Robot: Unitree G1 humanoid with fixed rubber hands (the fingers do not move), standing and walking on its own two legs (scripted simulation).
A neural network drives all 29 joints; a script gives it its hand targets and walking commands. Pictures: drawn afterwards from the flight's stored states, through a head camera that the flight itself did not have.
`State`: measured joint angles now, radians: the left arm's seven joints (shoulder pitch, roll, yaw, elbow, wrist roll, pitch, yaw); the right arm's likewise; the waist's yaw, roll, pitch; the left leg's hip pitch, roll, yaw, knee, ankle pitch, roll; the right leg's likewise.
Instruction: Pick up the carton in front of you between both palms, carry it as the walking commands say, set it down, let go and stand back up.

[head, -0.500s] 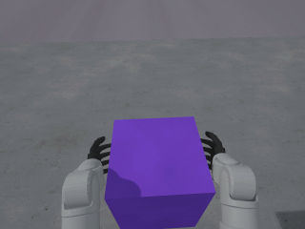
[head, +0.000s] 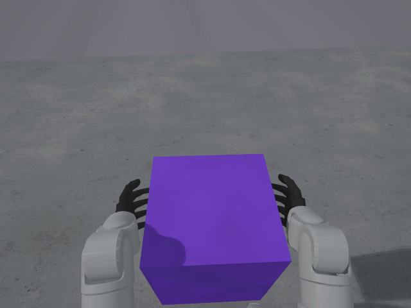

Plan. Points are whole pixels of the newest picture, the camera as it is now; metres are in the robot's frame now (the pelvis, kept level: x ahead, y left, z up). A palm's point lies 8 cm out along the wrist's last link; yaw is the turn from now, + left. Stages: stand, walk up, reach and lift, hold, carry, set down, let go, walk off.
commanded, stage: carry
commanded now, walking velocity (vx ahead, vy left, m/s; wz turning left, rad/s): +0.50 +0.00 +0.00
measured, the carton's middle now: (210, 233) +0.27 -0.01 +0.00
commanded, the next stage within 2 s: none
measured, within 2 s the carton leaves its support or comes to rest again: neither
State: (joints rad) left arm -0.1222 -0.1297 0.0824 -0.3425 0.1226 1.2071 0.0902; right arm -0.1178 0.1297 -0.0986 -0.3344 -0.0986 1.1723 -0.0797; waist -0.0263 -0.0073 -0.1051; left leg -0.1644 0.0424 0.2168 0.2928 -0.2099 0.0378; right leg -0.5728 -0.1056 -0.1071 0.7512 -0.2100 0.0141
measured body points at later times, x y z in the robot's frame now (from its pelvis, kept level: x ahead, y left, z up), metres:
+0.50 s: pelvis +0.30 -0.02 -0.01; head +0.32 -0.03 +0.44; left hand +0.58 +0.14 +0.08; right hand +0.60 -0.16 +0.08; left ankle +0.40 +0.09 -0.73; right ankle +0.25 -0.12 -0.75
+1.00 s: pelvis +0.43 -0.02 -0.01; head +0.42 -0.02 +0.44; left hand +0.71 +0.13 +0.07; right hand +0.71 -0.17 +0.07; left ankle +0.42 +0.09 -0.74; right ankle +0.30 -0.13 -0.74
